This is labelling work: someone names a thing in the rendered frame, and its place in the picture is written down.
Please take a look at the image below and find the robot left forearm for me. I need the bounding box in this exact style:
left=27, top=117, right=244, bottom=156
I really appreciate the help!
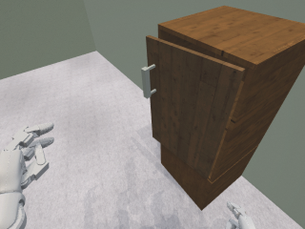
left=0, top=192, right=27, bottom=229

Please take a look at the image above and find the cupboard door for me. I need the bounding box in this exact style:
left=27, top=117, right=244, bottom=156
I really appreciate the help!
left=146, top=35, right=245, bottom=179

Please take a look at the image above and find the robot right hand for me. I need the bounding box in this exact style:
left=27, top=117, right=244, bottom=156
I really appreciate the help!
left=223, top=201, right=257, bottom=229

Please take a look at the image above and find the robot left hand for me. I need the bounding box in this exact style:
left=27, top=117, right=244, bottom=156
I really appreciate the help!
left=0, top=122, right=54, bottom=194

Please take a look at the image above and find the handle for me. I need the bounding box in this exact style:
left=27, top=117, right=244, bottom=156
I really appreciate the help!
left=141, top=64, right=156, bottom=99

